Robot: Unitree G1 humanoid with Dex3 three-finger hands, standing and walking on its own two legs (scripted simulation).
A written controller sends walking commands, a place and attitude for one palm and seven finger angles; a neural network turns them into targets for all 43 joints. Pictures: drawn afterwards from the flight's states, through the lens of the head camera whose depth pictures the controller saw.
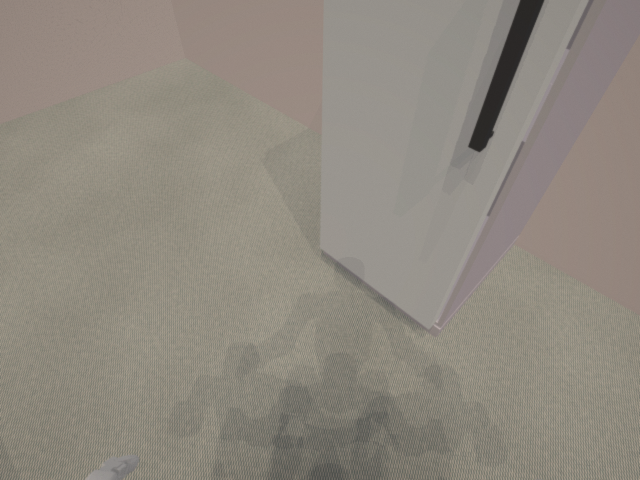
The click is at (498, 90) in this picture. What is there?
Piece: fridge door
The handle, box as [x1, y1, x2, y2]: [468, 0, 543, 151]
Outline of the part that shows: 543,0 520,0 468,146 480,151 486,145 488,139 493,133 493,125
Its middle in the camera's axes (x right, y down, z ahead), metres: +0.31 -0.33 +0.57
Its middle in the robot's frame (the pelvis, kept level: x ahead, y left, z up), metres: +0.70 -0.26 +0.27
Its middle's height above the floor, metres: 1.03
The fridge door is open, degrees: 0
